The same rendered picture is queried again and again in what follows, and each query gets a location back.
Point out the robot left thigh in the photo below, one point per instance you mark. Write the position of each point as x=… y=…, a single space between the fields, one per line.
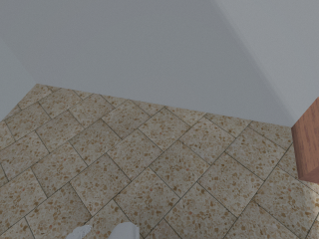
x=125 y=230

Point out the cupboard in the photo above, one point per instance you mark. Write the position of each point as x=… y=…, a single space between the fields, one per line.
x=305 y=136

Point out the left robot hand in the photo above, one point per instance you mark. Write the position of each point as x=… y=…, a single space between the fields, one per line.
x=79 y=232

